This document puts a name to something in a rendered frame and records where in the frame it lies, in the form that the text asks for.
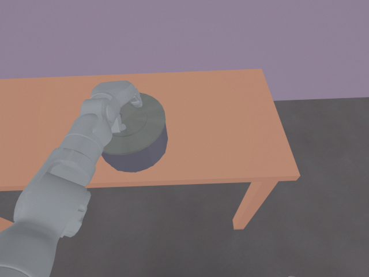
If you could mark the robot left forearm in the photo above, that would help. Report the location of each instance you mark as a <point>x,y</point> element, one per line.
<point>78,153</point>

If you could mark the knob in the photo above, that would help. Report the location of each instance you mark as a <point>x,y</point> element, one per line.
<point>128,113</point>

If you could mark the robot left upper arm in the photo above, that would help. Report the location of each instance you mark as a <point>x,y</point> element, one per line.
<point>56,207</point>

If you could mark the table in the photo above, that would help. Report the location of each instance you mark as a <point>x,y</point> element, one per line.
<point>222,127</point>

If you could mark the lid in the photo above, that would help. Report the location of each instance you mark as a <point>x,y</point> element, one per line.
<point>142,131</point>

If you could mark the pot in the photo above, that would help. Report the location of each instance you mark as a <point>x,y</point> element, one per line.
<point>142,159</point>

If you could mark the left robot hand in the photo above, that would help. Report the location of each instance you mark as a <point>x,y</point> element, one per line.
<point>125,92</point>

